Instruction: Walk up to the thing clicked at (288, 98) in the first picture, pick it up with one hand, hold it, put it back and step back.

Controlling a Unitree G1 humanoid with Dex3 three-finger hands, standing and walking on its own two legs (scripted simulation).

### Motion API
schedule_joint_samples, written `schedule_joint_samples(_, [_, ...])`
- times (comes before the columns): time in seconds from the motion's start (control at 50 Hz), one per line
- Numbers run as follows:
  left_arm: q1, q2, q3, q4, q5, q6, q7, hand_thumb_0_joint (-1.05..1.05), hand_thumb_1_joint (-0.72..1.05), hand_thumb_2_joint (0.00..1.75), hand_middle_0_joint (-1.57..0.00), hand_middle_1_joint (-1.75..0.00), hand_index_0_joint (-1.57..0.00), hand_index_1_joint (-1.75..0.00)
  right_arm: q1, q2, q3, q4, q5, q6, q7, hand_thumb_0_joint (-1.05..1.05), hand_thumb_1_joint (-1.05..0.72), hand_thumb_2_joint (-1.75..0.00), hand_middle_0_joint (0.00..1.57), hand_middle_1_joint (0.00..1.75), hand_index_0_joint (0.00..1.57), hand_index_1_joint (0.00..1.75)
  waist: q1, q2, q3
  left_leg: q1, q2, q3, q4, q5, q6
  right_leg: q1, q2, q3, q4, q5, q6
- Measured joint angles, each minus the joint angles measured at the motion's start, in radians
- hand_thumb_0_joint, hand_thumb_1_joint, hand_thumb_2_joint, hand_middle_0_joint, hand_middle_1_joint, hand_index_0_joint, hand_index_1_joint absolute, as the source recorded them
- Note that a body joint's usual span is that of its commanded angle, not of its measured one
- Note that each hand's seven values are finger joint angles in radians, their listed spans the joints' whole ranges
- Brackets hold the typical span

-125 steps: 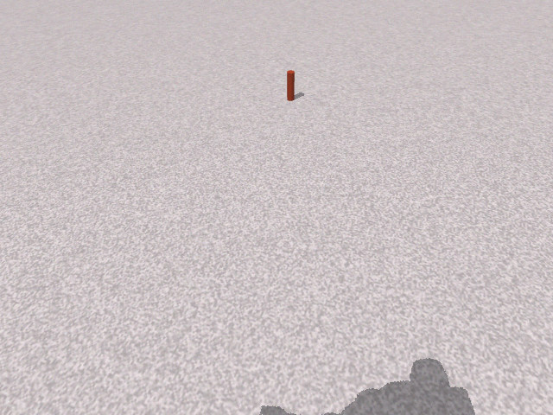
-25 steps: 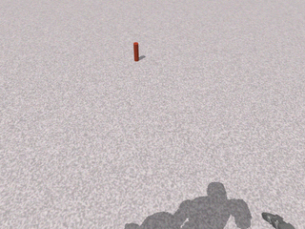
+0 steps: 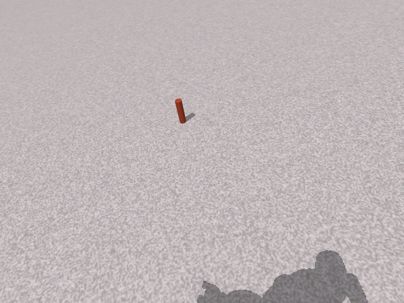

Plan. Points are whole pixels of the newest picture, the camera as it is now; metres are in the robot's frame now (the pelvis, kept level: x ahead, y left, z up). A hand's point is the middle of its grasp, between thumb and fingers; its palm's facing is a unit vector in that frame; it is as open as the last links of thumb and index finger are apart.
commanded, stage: walk up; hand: left
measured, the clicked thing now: (180, 111) +1.55 +0.30 -0.67
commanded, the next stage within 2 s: none
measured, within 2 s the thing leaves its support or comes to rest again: neither
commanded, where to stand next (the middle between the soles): +1.22 +0.09 m, yaw -1 degrees
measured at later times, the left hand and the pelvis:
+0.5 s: hand (100, 241) +0.33 +0.33 -0.15, palm faces -0.03 -0.94 -0.33, open 7.4 cm; pelvis +0.28 +0.06 +0.01, yaw +1 degrees
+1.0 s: hand (135, 155) +0.59 +0.27 -0.10, palm faces +0.00 -0.92 -0.40, open 7.4 cm; pelvis +0.51 +0.01 +0.01, yaw +0 degrees
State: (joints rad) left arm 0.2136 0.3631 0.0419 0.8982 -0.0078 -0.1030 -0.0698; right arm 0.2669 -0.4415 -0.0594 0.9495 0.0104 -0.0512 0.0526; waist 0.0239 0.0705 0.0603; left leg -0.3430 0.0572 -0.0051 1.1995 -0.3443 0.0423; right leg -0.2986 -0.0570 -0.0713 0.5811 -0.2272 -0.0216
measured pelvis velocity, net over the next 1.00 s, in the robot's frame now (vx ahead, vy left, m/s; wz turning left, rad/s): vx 0.51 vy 0.01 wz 0.00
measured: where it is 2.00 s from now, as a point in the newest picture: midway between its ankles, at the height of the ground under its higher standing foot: (213, 192)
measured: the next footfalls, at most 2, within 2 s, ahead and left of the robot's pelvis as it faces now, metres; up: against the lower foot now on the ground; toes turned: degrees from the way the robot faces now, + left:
left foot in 0.32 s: +0.35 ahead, +0.16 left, +0.00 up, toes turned +6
right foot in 0.80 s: +0.60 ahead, -0.09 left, +0.00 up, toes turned -5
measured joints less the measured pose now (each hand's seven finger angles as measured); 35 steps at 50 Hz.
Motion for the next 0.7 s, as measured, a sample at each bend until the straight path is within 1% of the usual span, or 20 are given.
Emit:
schedule_joint_samples(0.06, [0.065, 0.0, -0.005, 0.025, 0.002, 0.0, 0.006, 0.0, 0.9, 0.9, -0.2, -0.3, -0.2, -0.3, -0.042, -0.001, -0.003, -0.042, -0.003, -0.001, 0.014, 0.01, -0.9, -0.9, 0.2, 0.3, 0.2, 0.3, 0.016, 0.011, -0.002, -0.126, 0.017, -0.021, -0.077, 0.1, -0.003, 0.091, 0.025, 0.005, -0.106, 0.01, -0.002])
schedule_joint_samples(0.12, [0.115, 0.011, -0.003, 0.042, 0.008, 0.0, 0.008, 0.0, 0.9, 0.9, -0.2, -0.3, -0.2, -0.3, -0.064, -0.002, -0.013, -0.066, -0.011, 0.006, 0.029, 0.01, -0.9, -0.9, 0.2, 0.3, 0.2, 0.3, 0.02, 0.018, -0.007, -0.209, 0.03, -0.043, -0.19, 0.176, -0.029, 0.164, 0.047, -0.005, -0.174, -0.003, -0.004])
schedule_joint_samples(0.18, [0.147, 0.029, 0.008, 0.043, 0.016, -0.001, 0.008, 0.0, 0.9, 0.9, -0.2, -0.3, -0.21, -0.3, -0.071, -0.002, -0.019, -0.064, -0.022, 0.019, 0.042, 0.01, -0.9, -0.9, 0.2, 0.3, 0.2, 0.3, 0.024, 0.012, -0.015, -0.235, 0.044, -0.025, -0.357, 0.209, -0.052, 0.226, 0.059, -0.02, -0.219, -0.033, -0.001])
schedule_joint_samples(0.22, [0.157, 0.045, 0.017, 0.039, 0.02, -0.004, 0.01, 0.0, 0.89, 0.9, -0.2, -0.3, -0.21, -0.3, -0.079, -0.001, -0.019, -0.059, -0.027, 0.023, 0.051, 0.01, -0.9, -0.9, 0.2, 0.3, 0.2, 0.3, 0.03, 0.003, -0.011, -0.218, 0.054, -0.005, -0.486, 0.235, -0.052, 0.259, 0.065, -0.027, -0.226, -0.064, 0.009])
schedule_joint_samples(0.28, [0.159, 0.068, 0.024, 0.035, 0.021, 0.0, 0.012, 0.0, 0.89, 0.9, -0.2, -0.3, -0.21, -0.3, -0.091, 0.003, -0.021, -0.051, -0.031, 0.02, 0.058, 0.01, -0.9, -0.9, 0.2, 0.3, 0.2, 0.3, 0.037, -0.012, -0.003, -0.16, 0.051, 0.017, -0.617, 0.262, -0.031, 0.301, 0.065, -0.036, -0.196, -0.139, 0.031])
schedule_joint_samples(0.3, [0.16, 0.076, 0.025, 0.035, 0.021, 0.003, 0.014, 0.0, 0.89, 0.9, -0.2, -0.3, -0.2, -0.3, -0.091, 0.005, -0.022, -0.049, -0.031, 0.018, 0.058, 0.01, -0.9, -0.9, 0.2, 0.3, 0.2, 0.3, 0.039, -0.021, -0.006, -0.133, 0.044, 0.027, -0.642, 0.254, -0.021, 0.312, 0.06, -0.038, -0.175, -0.172, 0.039])
schedule_joint_samples(0.32, [0.16, 0.085, 0.027, 0.036, 0.022, 0.009, 0.017, 0.0, 0.89, 0.9, -0.2, -0.3, -0.2, -0.3, -0.093, 0.012, -0.025, -0.047, -0.034, 0.014, 0.056, 0.01, -0.9, -0.9, 0.2, 0.3, 0.2, 0.3, 0.037, -0.041, -0.008, -0.111, 0.028, 0.037, -0.651, 0.26, -0.019, 0.316, 0.042, -0.038, -0.138, -0.213, 0.046])
schedule_joint_samples(0.34, [0.149, 0.096, 0.029, 0.04, 0.02, 0.017, 0.022, 0.0, 0.9, 0.9, -0.2, -0.3, -0.2, -0.3, -0.102, 0.028, -0.026, -0.044, -0.039, 0.007, 0.051, 0.01, -0.9, -0.9, 0.2, 0.3, 0.2, 0.3, 0.036, -0.083, 0.003, -0.099, -0.002, 0.057, -0.627, 0.235, -0.019, 0.305, 0.002, -0.03, -0.065, -0.252, 0.038])
schedule_joint_samples(0.36, [0.138, 0.096, 0.03, 0.042, 0.017, 0.027, 0.029, 0.0, 0.9, 0.9, -0.2, -0.3, -0.2, -0.3, -0.108, 0.036, -0.025, -0.05, -0.047, -0.003, 0.047, 0.01, -0.9, -0.9, 0.2, 0.3, 0.2, 0.3, 0.036, -0.11, 0.015, -0.088, -0.021, 0.079, -0.6, 0.2, -0.016, 0.265, -0.029, -0.01, 0.055, -0.256, 0.018])
schedule_joint_samples(0.38, [0.129, 0.085, 0.026, 0.04, 0.011, 0.034, 0.034, 0.01, 0.9, 0.9, -0.2, -0.3, -0.2, -0.3, -0.11, 0.037, -0.023, -0.063, -0.049, -0.013, 0.043, 0.01, -0.9, -0.9, 0.2, 0.3, 0.2, 0.3, 0.028, -0.108, 0.023, -0.081, -0.023, 0.084, -0.574, 0.165, -0.012, 0.207, -0.022, 0.023, 0.2, -0.256, 0.006])
schedule_joint_samples(0.4, [0.118, 0.074, 0.017, 0.039, 0.01, 0.039, 0.038, 0.01, 0.9, 0.9, -0.2, -0.3, -0.2, -0.3, -0.107, 0.038, -0.024, -0.074, -0.042, -0.021, 0.038, 0.01, -0.9, -0.9, 0.2, 0.3, 0.2, 0.3, 0.016, -0.096, 0.027, -0.068, -0.018, 0.08, -0.562, 0.139, -0.007, 0.147, 0.001, 0.047, 0.335, -0.26, -0.007])
schedule_joint_samples(0.42, [0.107, 0.067, 0.006, 0.04, 0.01, 0.041, 0.039, 0.01, 0.9, 0.9, -0.2, -0.3, -0.2, -0.29, -0.101, 0.043, -0.023, -0.082, -0.032, -0.025, 0.033, 0.01, -0.9, -0.9, 0.2, 0.3, 0.2, 0.3, 0.005, -0.087, 0.029, -0.044, -0.014, 0.077, -0.571, 0.124, -0.002, 0.087, 0.02, 0.062, 0.443, -0.25, -0.016])
schedule_joint_samples(0.44, [0.097, 0.065, -0.003, 0.04, 0.009, 0.041, 0.036, 0.01, 0.9, 0.9, -0.2, -0.3, -0.2, -0.29, -0.091, 0.05, -0.02, -0.087, -0.023, -0.027, 0.026, 0.01, -0.9, -0.9, 0.2, 0.3, 0.2, 0.3, -0.005, -0.085, 0.029, -0.011, -0.013, 0.078, -0.594, 0.119, -0.002, 0.033, 0.031, 0.077, 0.516, -0.223, -0.02])
schedule_joint_samples(0.46, [0.088, 0.066, -0.009, 0.036, 0.006, 0.038, 0.033, 0.01, 0.9, 0.9, -0.2, -0.3, -0.2, -0.29, -0.078, 0.057, -0.013, -0.089, -0.017, -0.029, 0.02, 0.01, -0.9, -0.9, 0.2, 0.3, 0.2, 0.3, -0.012, -0.089, 0.027, 0.025, -0.015, 0.081, -0.626, 0.119, -0.005, -0.016, 0.034, 0.089, 0.552, -0.191, -0.022])
schedule_joint_samples(0.5, [0.069, 0.07, -0.012, 0.02, -0.002, 0.032, 0.024, 0.01, 0.9, 0.9, -0.2, -0.3, -0.2, -0.29, -0.045, 0.067, 0.0, -0.087, -0.007, -0.035, 0.011, 0.0, -0.9, -0.9, 0.2, 0.3, 0.2, 0.3, -0.024, -0.104, 0.02, 0.095, -0.027, 0.088, -0.69, 0.119, -0.005, -0.099, 0.019, 0.106, 0.548, -0.132, -0.017])
schedule_joint_samples(0.56, [0.039, 0.077, -0.006, -0.005, -0.004, 0.032, 0.013, 0.0, 0.9, 0.9, -0.2, -0.3, -0.2, -0.29, 0.006, 0.073, 0.01, -0.076, -0.003, -0.037, 0.005, 0.0, -0.9, -0.9, 0.2, 0.3, 0.2, 0.3, -0.034, -0.121, 0.014, 0.185, -0.045, 0.092, -0.753, 0.104, -0.002, -0.188, -0.013, 0.114, 0.476, -0.061, 0.003])
schedule_joint_samples(0.62, [0.012, 0.077, 0.0, -0.017, 0.003, 0.04, 0.001, 0.0, 0.9, 0.9, -0.2, -0.3, -0.2, -0.29, 0.046, 0.07, 0.012, -0.065, -0.006, -0.037, 0.003, 0.01, -0.9, -0.9, 0.2, 0.3, 0.2, 0.3, -0.039, -0.127, 0.01, 0.258, -0.056, 0.1, -0.797, 0.079, -0.005, -0.235, -0.044, 0.094, 0.333, -0.005, 0.02])
schedule_joint_samples(0.66, [-0.006, 0.073, 0.003, -0.019, 0.01, 0.047, -0.008, 0.0, 0.9, 0.9, -0.2, -0.3, -0.2, -0.29, 0.064, 0.063, 0.01, -0.063, -0.008, -0.038, 0.004, 0.01, -0.9, -0.9, 0.2, 0.3, 0.2, 0.3, -0.046, -0.125, 0.012, 0.297, -0.063, 0.104, -0.818, 0.06, -0.012, -0.244, -0.056, 0.074, 0.225, 0.046, 0.023])
schedule_joint_samples(0.7, [-0.024, 0.066, 0.004, -0.018, 0.014, 0.051, -0.014, 0.0, 0.9, 0.9, -0.2, -0.3, -0.2, -0.29, 0.077, 0.054, 0.006, -0.063, -0.008, -0.036, 0.005, 0.01, -0.9, -0.9, 0.2, 0.3, 0.2, 0.3, -0.054, -0.117, 0.018, 0.331, -0.066, 0.107, -0.825, 0.034, -0.021, -0.23, -0.055, 0.058, 0.114, 0.109, 0.016])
